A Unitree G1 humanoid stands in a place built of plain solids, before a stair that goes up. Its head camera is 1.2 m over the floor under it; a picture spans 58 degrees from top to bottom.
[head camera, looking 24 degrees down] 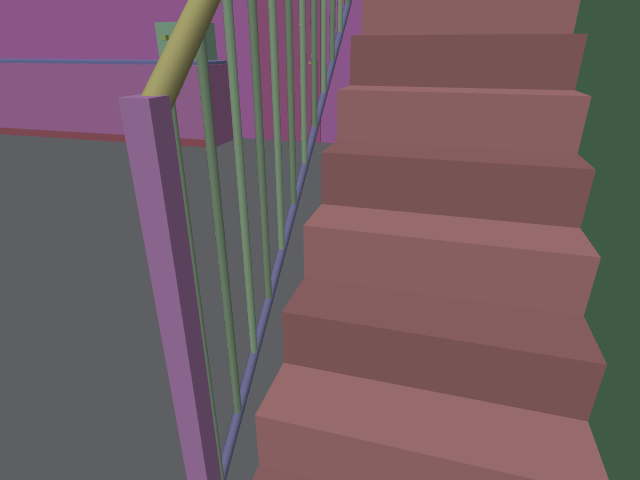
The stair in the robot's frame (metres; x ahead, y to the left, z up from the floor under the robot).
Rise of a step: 0.18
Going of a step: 0.21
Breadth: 0.80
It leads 16 degrees to the right of straight ahead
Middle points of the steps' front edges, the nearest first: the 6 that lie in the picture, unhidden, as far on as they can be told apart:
0.71 -0.22 0.36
0.90 -0.28 0.53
1.10 -0.33 0.71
1.30 -0.39 0.89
1.50 -0.44 1.06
1.70 -0.50 1.24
